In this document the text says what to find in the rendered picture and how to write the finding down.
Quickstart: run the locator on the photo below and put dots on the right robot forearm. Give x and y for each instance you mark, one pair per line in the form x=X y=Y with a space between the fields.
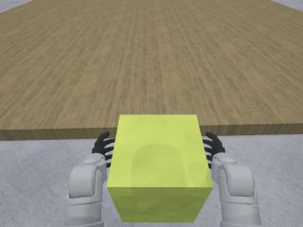
x=237 y=190

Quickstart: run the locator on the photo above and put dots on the robot right hand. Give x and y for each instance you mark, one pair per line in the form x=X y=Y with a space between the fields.
x=216 y=146

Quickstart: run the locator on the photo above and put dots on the robot left hand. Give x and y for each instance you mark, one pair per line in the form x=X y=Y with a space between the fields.
x=99 y=147

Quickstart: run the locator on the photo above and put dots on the carton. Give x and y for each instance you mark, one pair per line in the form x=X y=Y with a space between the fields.
x=159 y=171

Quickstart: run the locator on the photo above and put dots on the left robot forearm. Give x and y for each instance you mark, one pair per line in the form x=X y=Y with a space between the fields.
x=84 y=190

